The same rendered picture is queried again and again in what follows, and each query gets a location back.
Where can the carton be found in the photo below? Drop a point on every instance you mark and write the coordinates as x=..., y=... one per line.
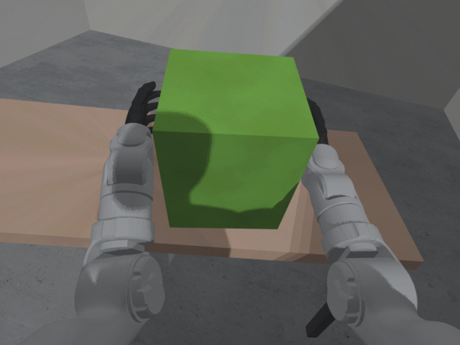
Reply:
x=233, y=135

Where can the left robot forearm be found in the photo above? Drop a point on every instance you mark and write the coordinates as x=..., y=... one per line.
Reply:
x=124, y=225

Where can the left robot hand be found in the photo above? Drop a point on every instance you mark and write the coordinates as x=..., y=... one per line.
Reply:
x=140, y=106

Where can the right robot forearm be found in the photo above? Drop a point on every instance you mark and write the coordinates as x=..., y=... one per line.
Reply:
x=346, y=230

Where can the robot right upper arm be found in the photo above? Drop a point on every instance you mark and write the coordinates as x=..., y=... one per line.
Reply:
x=376, y=298

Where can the right robot hand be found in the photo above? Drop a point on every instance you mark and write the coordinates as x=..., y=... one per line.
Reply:
x=319, y=122

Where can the robot left upper arm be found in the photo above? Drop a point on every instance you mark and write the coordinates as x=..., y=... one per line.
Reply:
x=114, y=298

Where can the table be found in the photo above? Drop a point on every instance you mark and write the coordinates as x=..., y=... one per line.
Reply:
x=51, y=164

